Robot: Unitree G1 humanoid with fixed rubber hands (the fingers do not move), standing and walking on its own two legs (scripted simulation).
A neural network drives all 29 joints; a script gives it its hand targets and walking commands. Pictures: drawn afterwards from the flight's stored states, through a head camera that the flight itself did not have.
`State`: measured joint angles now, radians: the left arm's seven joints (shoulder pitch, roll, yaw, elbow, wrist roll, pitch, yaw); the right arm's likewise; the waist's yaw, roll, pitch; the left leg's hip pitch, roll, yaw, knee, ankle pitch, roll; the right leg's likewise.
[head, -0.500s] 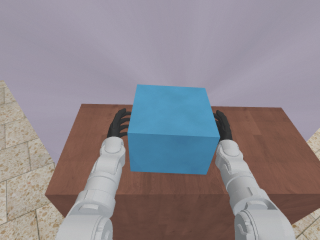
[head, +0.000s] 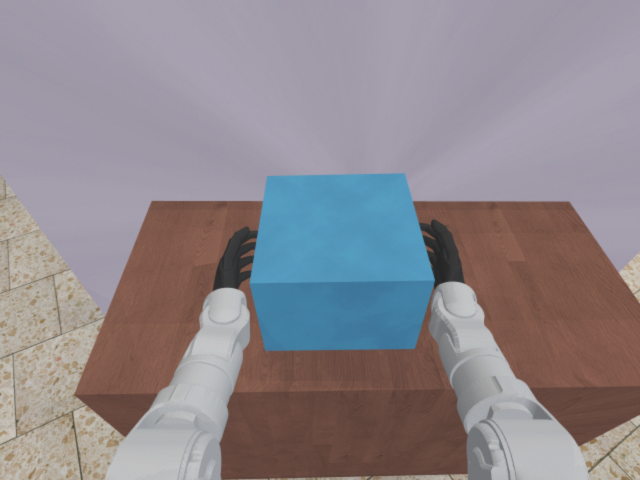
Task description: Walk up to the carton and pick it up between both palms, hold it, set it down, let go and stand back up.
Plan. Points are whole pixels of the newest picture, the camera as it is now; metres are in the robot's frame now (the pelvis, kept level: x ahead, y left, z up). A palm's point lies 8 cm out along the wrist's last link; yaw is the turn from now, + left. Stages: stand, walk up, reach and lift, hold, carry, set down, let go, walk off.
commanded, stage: set down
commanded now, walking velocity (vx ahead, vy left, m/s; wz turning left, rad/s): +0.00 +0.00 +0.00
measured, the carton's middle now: (337, 258) +0.40 -0.02 +0.05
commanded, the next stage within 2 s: none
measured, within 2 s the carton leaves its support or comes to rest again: rests again in 1.20 s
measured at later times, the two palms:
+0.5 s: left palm (234, 295) +0.37 +0.13 +0.01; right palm (436, 287) +0.38 -0.17 +0.02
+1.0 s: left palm (237, 307) +0.38 +0.13 -0.03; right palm (428, 298) +0.39 -0.17 -0.02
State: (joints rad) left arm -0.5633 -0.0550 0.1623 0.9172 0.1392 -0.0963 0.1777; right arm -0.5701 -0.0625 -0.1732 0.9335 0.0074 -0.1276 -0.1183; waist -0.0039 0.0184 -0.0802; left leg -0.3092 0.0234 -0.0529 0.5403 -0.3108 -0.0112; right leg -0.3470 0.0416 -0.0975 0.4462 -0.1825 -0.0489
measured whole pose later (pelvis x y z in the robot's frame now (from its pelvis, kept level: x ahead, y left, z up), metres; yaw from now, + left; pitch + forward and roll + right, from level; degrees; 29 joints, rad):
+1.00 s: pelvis +0.02 +0.00 -0.01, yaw +0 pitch +17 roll -1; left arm -0.54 -0.04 0.16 1.07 0.10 -0.43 0.19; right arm -0.56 -0.04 -0.17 1.05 -0.02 -0.40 -0.12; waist 0.00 0.03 -0.11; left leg -0.53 0.02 -0.05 0.54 -0.31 -0.02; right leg -0.58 0.04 -0.10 0.46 -0.19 -0.05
